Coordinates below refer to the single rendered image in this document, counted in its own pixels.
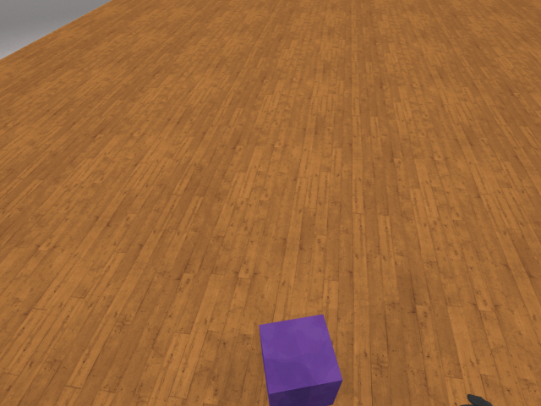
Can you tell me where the carton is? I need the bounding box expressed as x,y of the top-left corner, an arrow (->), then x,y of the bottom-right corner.
259,315 -> 342,406

